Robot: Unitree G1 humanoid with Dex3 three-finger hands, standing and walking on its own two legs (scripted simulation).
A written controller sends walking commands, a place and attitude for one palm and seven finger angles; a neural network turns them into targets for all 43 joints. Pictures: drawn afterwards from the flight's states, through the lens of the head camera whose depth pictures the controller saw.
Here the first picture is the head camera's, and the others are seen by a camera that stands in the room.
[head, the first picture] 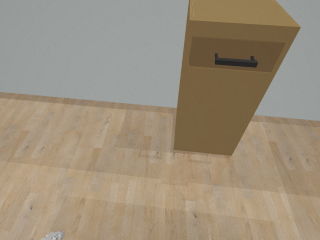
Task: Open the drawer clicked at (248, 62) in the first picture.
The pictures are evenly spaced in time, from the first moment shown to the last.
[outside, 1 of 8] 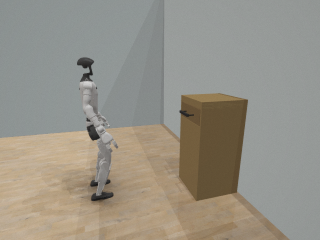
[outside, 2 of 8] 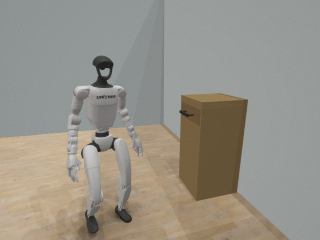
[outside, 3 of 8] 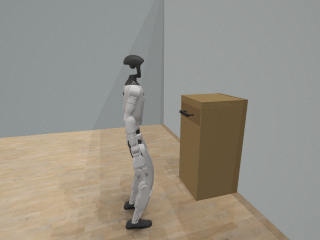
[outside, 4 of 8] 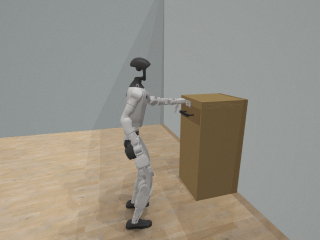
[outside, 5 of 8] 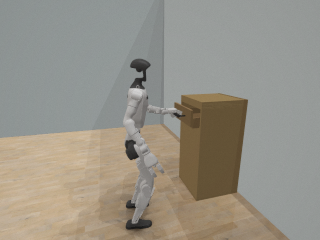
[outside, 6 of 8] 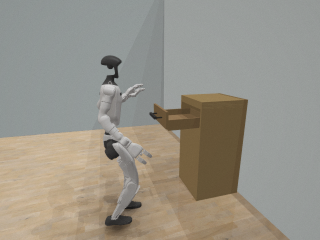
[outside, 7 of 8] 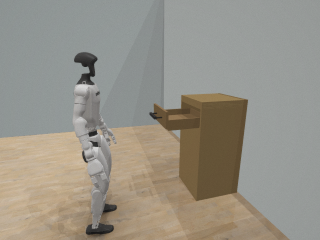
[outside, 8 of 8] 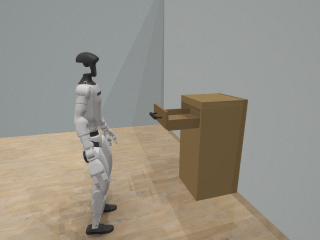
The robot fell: no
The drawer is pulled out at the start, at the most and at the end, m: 0.00 0.30 0.30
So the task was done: yes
